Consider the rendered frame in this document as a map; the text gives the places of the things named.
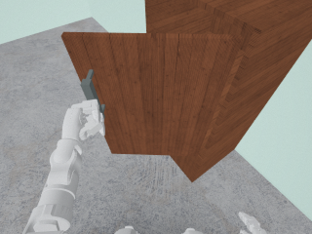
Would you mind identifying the robot right shin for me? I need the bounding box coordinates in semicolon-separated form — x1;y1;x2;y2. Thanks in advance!
185;228;195;232

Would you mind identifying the handle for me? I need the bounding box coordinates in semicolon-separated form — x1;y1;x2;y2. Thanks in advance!
80;69;105;119

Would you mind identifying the robot left hand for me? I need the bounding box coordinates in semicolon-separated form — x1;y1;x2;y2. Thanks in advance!
61;99;105;145

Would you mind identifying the left robot forearm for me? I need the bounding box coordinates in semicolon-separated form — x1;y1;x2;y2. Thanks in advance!
22;138;83;234

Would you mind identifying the robot right hand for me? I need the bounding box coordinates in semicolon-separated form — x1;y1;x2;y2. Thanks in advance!
238;212;268;234

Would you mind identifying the cupboard door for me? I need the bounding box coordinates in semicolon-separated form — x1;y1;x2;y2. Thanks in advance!
60;31;244;157

